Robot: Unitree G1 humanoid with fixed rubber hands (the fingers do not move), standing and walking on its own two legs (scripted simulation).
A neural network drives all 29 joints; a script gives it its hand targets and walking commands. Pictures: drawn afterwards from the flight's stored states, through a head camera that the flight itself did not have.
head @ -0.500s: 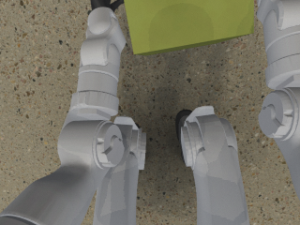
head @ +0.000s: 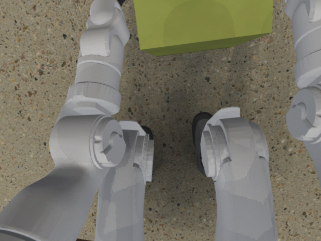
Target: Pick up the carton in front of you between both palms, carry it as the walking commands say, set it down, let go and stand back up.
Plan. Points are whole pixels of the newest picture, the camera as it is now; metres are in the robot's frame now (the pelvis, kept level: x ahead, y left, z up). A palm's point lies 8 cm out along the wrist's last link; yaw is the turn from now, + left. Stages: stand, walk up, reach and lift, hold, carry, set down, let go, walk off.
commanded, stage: set down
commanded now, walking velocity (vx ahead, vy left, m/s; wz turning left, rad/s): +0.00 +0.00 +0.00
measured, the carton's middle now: out of the picture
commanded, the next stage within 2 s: let go in 1.76 s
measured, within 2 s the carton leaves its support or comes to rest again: neither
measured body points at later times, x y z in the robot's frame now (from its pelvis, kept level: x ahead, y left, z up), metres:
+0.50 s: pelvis +0.00 +0.00 -0.01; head +0.37 -0.07 +0.22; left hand +0.56 +0.05 -0.20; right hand +0.53 -0.28 -0.21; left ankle +0.11 +0.11 -0.34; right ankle +0.12 -0.11 -0.34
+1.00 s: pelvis +0.00 +0.00 +0.04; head +0.35 -0.07 +0.31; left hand +0.58 +0.06 -0.09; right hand +0.55 -0.32 -0.09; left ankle +0.11 +0.11 -0.34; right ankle +0.12 -0.10 -0.34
